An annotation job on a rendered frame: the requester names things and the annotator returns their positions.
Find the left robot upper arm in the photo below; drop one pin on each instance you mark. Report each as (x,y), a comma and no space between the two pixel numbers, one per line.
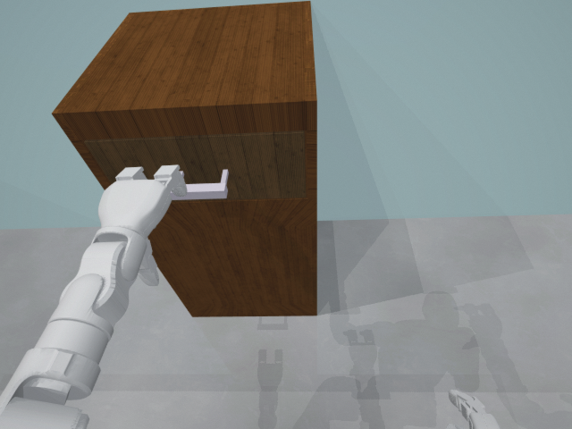
(23,413)

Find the robot right hand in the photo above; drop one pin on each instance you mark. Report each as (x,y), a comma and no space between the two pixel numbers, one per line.
(473,411)

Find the left robot forearm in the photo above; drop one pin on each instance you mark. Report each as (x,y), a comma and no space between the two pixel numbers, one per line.
(64,365)

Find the robot left hand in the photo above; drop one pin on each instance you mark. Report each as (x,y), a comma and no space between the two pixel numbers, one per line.
(139,204)

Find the cabinet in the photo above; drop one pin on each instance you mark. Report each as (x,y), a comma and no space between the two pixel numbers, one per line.
(204,71)

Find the drawer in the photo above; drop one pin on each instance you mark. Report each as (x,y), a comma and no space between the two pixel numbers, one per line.
(261,164)

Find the handle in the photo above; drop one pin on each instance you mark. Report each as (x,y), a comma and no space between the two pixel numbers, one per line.
(205,190)

